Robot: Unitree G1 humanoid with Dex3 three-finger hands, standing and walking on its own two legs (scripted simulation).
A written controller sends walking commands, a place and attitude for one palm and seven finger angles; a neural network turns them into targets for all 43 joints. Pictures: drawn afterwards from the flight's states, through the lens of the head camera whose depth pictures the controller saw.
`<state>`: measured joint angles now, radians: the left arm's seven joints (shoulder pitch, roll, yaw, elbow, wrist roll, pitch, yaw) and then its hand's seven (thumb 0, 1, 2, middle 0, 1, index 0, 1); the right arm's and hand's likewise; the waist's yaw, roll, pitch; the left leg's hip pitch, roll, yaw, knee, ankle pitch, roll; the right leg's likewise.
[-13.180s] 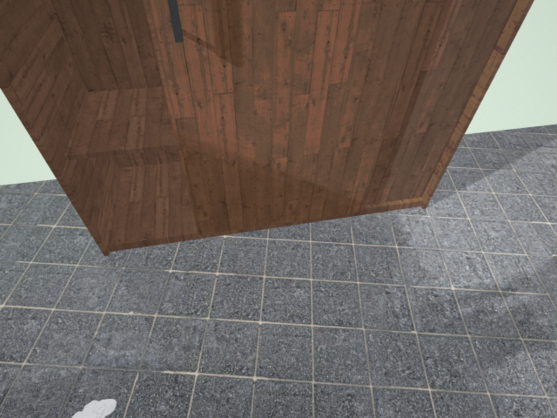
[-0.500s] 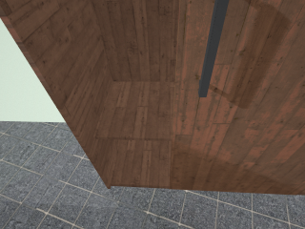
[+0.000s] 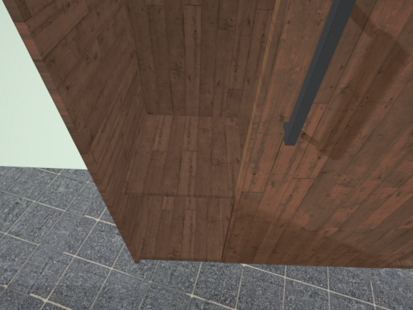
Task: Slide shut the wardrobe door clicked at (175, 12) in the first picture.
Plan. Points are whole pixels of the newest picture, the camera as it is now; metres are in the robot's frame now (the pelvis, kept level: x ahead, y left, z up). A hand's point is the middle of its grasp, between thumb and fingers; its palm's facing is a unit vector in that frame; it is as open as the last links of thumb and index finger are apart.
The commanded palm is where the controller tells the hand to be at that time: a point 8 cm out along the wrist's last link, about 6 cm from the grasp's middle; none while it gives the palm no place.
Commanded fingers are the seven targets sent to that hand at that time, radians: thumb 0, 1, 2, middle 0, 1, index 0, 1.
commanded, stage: come to a stop and stand still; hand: right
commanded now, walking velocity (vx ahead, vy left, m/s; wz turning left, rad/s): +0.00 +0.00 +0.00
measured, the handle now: (308, 78) +0.44 -0.14 +0.26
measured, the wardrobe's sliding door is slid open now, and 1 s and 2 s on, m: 0.39 0.39 0.39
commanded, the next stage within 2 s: look again from close up in 1.16 s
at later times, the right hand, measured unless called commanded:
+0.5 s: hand out of the picture -0.04 -0.22 -0.18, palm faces +0.00 +0.98 -0.19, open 7.4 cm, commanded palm none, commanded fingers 0.00 -0.90 -0.90 0.20 0.30 0.20 0.30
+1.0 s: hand out of the picture -0.07 -0.23 -0.18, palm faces +0.00 +0.99 -0.13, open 7.4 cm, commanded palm none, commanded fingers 0.00 -0.90 -0.90 0.20 0.30 0.20 0.30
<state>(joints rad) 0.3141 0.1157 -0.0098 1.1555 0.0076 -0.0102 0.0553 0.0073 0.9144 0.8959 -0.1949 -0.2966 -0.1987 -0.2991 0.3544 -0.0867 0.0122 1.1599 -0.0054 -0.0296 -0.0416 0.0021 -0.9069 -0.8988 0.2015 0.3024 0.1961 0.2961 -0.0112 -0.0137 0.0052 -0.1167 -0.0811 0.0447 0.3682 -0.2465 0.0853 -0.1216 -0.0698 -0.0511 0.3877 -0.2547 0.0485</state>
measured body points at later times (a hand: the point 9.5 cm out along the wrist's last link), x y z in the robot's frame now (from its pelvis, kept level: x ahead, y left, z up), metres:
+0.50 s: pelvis -0.04 -0.05 -0.01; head -0.05 -0.05 +0.44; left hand -0.05 +0.17 -0.17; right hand -0.04 -0.27 -0.17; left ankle -0.03 +0.06 -0.74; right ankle -0.03 -0.12 -0.74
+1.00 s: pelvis -0.03 -0.09 +0.00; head -0.03 -0.09 +0.45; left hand -0.05 +0.13 -0.16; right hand -0.07 -0.29 -0.17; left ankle -0.03 +0.06 -0.74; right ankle -0.03 -0.12 -0.74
